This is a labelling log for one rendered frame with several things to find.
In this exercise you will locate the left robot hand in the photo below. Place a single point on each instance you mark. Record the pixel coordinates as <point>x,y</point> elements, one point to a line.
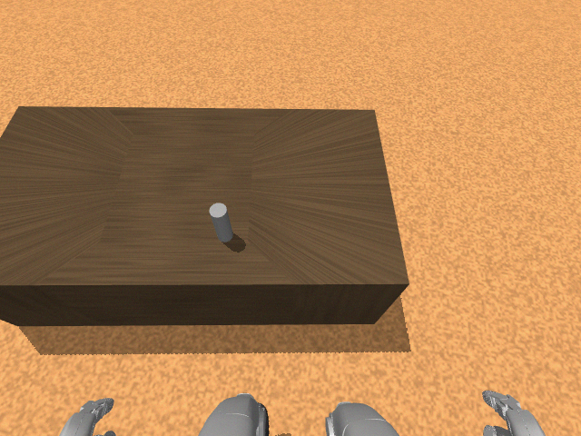
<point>82,423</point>

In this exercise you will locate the can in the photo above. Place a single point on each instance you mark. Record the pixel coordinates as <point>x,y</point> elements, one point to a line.
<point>221,222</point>

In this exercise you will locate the right robot hand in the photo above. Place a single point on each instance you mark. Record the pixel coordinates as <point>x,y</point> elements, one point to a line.
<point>519,422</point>

